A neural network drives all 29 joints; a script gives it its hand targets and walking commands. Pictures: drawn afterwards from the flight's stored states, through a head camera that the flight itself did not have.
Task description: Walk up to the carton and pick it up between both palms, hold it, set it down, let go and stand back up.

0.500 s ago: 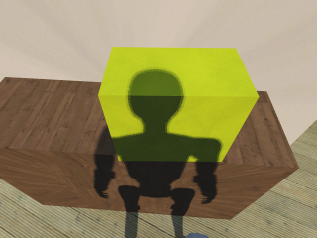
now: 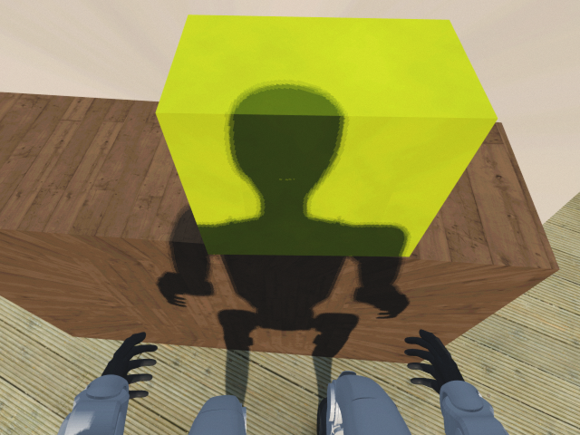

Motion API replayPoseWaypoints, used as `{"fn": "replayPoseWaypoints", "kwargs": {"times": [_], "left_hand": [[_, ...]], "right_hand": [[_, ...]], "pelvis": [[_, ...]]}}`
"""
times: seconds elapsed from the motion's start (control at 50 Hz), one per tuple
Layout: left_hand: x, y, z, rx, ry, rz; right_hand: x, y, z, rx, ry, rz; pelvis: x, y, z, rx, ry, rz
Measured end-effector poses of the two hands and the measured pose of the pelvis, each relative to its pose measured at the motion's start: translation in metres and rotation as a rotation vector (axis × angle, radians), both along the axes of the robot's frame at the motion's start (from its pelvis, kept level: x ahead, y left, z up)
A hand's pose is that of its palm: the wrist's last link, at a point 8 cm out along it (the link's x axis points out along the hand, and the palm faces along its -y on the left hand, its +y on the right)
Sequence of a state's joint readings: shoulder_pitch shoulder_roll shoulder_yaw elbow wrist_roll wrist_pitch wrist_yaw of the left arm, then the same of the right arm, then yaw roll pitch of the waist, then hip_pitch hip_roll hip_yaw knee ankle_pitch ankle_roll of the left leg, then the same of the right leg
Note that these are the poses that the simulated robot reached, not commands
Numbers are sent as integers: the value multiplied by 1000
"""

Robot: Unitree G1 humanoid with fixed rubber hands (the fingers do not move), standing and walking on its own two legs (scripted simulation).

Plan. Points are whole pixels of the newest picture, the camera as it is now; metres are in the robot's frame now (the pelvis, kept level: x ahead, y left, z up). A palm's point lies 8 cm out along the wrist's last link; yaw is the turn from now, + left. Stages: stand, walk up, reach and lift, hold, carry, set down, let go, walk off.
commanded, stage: reach and lift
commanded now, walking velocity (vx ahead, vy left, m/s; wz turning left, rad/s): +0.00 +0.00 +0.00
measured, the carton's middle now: (313, 151) +0.45 -0.03 +0.11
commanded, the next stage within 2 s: none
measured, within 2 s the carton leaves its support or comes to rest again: neither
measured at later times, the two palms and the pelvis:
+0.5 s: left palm (84, 389) +0.17 +0.26 -0.02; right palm (459, 371) +0.18 -0.22 -0.04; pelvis +0.03 -0.01 +0.04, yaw +4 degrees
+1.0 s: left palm (78, 375) +0.18 +0.26 +0.01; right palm (481, 354) +0.20 -0.23 +0.01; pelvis +0.05 +0.03 +0.05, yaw +1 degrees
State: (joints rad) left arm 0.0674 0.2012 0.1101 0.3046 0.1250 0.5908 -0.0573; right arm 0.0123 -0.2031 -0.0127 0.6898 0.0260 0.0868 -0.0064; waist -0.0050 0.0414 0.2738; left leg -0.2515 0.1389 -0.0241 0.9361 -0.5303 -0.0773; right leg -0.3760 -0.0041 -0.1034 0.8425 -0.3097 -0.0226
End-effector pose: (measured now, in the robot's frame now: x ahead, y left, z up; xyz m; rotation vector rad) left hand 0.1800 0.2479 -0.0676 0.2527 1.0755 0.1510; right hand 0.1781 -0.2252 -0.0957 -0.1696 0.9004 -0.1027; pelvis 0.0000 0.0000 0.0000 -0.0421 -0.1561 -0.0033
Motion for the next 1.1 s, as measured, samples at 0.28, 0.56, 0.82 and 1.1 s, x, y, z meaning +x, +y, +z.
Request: {"fn": "replayPoseWaypoints", "kwargs": {"times": [0.28,0.56,0.82,1.1], "left_hand": [[-47,15,4,8,15,103],[-10,15,49,-48,-172,72],[-8,12,62,-90,-313,91],[5,11,87,-108,-453,84]], "right_hand": [[-9,-5,22,-18,-2,5],[6,2,64,8,-132,-34],[15,-1,90,4,-229,-37],[15,-11,114,22,-324,-60]], "pelvis": [[23,-18,20,12,71,72],[35,-2,44,15,57,62],[42,17,49,12,61,43],[47,31,52,18,74,17]]}}
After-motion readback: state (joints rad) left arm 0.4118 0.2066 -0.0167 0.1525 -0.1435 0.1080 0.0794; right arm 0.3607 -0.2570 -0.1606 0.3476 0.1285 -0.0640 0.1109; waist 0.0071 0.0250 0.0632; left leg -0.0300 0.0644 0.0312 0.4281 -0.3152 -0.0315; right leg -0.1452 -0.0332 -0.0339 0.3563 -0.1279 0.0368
